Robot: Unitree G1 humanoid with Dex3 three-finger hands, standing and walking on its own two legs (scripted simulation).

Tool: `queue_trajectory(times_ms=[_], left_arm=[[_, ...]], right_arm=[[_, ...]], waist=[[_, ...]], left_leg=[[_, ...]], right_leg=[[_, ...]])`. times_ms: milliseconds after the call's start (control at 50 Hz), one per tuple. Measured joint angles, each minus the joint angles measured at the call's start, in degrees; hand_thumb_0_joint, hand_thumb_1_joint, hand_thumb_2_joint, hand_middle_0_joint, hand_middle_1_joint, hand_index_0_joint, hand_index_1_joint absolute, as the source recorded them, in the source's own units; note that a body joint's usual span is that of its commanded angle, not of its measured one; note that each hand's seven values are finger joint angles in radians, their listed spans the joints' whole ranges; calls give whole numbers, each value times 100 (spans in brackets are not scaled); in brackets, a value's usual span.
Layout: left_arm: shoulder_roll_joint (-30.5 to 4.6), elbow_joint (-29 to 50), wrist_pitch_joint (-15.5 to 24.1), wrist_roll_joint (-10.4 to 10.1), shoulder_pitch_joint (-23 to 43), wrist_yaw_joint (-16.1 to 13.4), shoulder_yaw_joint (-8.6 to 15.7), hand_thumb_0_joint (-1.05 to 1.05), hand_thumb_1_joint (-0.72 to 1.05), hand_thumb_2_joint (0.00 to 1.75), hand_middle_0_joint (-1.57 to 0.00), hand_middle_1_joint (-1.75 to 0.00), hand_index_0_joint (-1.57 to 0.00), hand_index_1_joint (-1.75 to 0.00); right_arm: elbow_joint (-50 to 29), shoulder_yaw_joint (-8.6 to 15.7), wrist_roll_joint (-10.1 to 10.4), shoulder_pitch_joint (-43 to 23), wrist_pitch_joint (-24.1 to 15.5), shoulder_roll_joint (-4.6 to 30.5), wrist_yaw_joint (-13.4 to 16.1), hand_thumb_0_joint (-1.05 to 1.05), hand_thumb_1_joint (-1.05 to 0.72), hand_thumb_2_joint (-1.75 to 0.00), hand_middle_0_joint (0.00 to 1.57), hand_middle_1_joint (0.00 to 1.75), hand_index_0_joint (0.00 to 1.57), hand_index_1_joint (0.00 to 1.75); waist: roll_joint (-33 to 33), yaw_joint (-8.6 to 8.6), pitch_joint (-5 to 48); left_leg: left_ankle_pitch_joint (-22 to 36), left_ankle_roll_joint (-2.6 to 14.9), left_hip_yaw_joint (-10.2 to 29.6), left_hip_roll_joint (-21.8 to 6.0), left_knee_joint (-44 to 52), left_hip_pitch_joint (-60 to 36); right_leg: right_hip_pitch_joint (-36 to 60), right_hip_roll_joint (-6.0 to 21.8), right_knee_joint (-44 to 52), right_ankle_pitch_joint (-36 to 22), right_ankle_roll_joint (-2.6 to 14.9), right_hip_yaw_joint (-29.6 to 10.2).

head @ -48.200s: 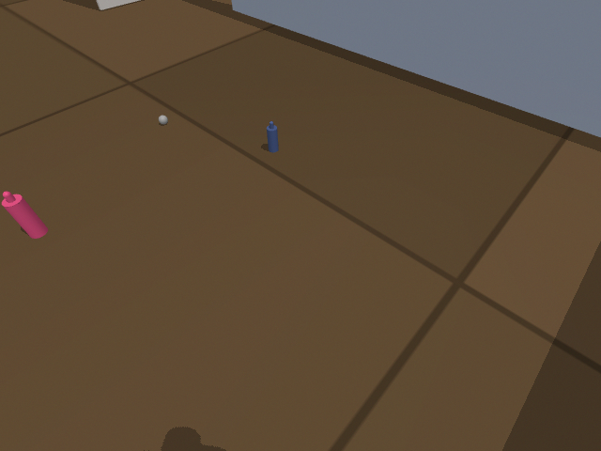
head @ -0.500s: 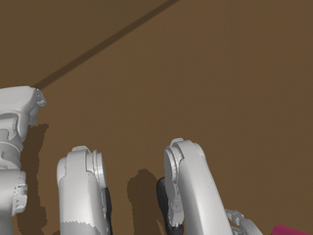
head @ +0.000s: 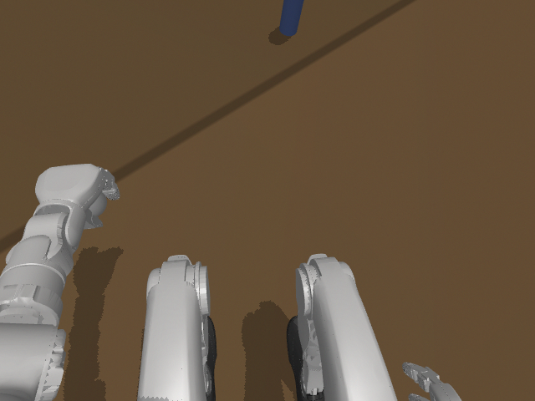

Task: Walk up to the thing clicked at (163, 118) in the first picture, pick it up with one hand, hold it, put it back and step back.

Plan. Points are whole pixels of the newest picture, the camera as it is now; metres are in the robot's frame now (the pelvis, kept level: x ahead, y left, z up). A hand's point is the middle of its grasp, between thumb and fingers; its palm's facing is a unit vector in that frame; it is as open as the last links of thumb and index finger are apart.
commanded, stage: lift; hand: left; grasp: from above
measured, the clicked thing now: (88, 202) +0.42 +0.32 -0.14
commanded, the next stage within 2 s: hold in 1.20 s
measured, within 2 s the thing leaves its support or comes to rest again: neither
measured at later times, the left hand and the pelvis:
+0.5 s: hand (9, 194) +0.35 +0.29 +0.09, palm faces -0.40 -0.13 -0.91, open 6.6 cm; pelvis +0.02 +0.00 +0.17, yaw +4 degrees
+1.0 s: hand out of the picture +0.36 +0.28 +0.22, palm faces -0.43 -0.11 -0.90, open 6.6 cm; pelvis +0.06 +0.02 +0.31, yaw +5 degrees
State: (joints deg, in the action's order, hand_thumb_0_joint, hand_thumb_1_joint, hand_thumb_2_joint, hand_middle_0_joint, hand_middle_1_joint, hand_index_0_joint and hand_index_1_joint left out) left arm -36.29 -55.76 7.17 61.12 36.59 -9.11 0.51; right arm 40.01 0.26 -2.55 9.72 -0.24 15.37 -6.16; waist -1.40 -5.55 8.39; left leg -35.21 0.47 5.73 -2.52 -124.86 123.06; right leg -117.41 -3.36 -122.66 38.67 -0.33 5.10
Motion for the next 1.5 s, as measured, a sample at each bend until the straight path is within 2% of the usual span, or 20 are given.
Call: queue_trajectory(times_ms=[280,500,700,860,980,1220,1500], left_arm=[[355,1426,-428,-416,-1009,301,-301,-1,37,28,-83,-33,-102,-35],[692,1926,-827,-529,-1689,384,-560,0,37,31,-81,-36,-100,-39],[865,1655,-798,-498,-2019,434,-772,0,38,30,-80,-38,-100,-41],[1077,1280,-750,-350,-2004,233,-978,0,38,29,-79,-39,-99,-42],[1241,1091,-828,-320,-1912,78,-1010,1,38,30,-78,-40,-99,-43],[1392,1019,-993,-498,-1943,175,-1081,1,37,31,-79,-40,-100,-43],[1433,1055,-931,-384,-1942,223,-1224,0,36,30,-81,-38,-101,-41]], right_arm=[[-212,114,306,-98,136,-73,393,1,-92,-90,21,30,20,30],[-179,84,473,-45,169,-158,691,1,-92,-90,21,30,20,30],[-62,85,555,248,-28,-189,870,1,-92,-90,21,30,20,30],[74,127,548,415,-149,-164,886,1,-91,-90,21,30,20,30],[159,136,535,496,-146,-179,869,1,-91,-90,21,30,20,30],[132,176,529,616,-77,-189,829,1,-91,-90,21,30,20,30],[166,231,558,476,21,-109,834,1,-90,-90,21,30,20,30]], waist=[[-71,182,202],[-110,167,214],[-94,180,132],[-93,206,-2],[-84,206,-118],[-108,225,-300],[-96,336,-390]], left_leg=[[96,-6,-133,23,1405,-1530],[311,-2,-275,31,3108,-3551],[610,19,-387,49,4645,-5362],[838,46,-481,67,5628,-6456],[1020,60,-568,77,6312,-7182],[1373,65,-678,114,7429,-8280],[1627,50,-720,148,8194,-9067]], right_leg=[[1483,42,1382,-123,5,-123],[3448,67,3083,-393,-1,-261],[5232,96,4648,-745,-17,-372],[6311,122,5666,-1024,-48,-466],[7007,140,6346,-1233,-64,-553],[8049,185,7422,-1599,-69,-664],[8800,222,8138,-1839,-57,-707]])
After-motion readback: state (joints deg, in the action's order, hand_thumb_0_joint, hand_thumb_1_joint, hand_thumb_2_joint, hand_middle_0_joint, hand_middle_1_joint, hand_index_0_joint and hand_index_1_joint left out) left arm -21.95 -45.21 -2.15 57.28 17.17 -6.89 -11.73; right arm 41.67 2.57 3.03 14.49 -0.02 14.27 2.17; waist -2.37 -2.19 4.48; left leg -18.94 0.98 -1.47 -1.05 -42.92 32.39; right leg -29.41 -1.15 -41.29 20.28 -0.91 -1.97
